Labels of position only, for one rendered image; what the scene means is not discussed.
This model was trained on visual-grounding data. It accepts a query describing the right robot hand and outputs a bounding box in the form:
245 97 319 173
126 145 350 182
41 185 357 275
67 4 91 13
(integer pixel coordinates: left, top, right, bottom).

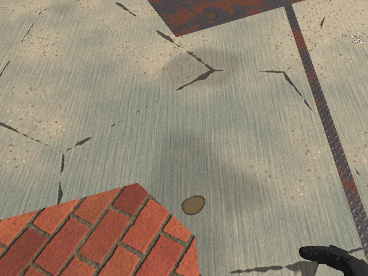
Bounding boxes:
299 245 368 276

